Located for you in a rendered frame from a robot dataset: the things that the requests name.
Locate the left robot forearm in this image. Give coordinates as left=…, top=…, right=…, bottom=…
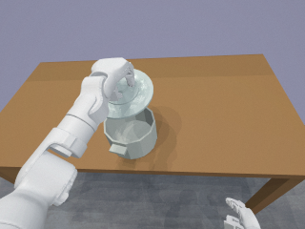
left=14, top=70, right=116, bottom=189

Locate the robot left hand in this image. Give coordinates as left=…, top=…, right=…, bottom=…
left=91, top=57, right=135, bottom=102

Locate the robot right hand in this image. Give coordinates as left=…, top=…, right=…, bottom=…
left=224, top=198, right=261, bottom=229

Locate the left robot upper arm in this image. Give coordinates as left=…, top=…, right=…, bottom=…
left=0, top=151, right=78, bottom=229

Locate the lid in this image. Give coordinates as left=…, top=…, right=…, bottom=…
left=107, top=69, right=153, bottom=120

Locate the table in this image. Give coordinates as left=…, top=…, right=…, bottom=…
left=0, top=53, right=305, bottom=215

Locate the knob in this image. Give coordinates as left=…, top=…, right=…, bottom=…
left=116, top=79, right=129, bottom=94

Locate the pot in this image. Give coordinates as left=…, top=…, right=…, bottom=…
left=103, top=107, right=157, bottom=159

